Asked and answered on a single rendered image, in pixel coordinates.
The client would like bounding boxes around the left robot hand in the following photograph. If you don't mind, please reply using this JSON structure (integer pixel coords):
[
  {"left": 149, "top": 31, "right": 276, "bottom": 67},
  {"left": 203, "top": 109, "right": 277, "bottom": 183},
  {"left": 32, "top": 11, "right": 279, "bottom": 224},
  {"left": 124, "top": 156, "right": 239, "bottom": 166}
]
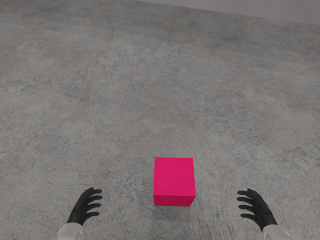
[{"left": 67, "top": 187, "right": 103, "bottom": 226}]

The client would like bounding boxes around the left robot forearm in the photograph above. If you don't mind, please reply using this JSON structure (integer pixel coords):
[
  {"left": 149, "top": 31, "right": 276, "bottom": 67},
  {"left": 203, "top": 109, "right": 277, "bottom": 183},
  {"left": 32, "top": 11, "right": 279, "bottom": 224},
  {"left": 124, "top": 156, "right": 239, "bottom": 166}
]
[{"left": 53, "top": 222, "right": 83, "bottom": 240}]

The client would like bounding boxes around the right robot forearm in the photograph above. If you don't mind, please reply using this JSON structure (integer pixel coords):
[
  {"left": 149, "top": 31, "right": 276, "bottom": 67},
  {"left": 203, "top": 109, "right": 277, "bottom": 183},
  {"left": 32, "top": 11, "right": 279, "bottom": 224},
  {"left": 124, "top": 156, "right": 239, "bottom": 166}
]
[{"left": 262, "top": 224, "right": 294, "bottom": 240}]

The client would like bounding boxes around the carton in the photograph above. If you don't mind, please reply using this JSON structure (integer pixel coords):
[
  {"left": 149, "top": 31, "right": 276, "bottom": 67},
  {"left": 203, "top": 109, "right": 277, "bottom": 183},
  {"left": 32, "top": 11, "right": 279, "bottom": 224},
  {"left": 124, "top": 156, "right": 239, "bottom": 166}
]
[{"left": 153, "top": 157, "right": 196, "bottom": 207}]

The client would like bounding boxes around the right robot hand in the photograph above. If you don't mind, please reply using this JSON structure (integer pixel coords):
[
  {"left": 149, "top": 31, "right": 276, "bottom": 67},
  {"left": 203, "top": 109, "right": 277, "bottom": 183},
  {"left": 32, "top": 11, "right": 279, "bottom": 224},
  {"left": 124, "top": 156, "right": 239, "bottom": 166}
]
[{"left": 237, "top": 188, "right": 278, "bottom": 232}]

